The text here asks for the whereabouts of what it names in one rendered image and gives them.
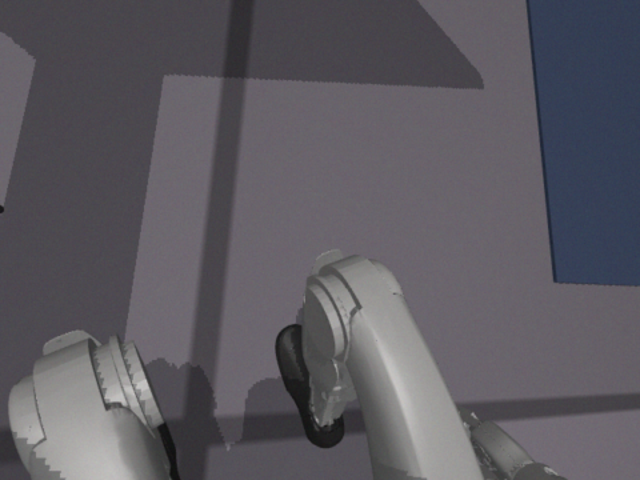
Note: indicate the left robot foot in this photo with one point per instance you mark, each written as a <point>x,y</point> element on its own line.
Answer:
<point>170,450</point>

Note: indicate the right robot arm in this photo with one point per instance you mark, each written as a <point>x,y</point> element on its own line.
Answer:
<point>537,471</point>

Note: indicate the right robot foot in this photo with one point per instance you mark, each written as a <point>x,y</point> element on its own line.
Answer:
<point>295,375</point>

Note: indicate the right robot hand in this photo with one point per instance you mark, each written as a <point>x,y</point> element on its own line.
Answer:
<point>502,457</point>

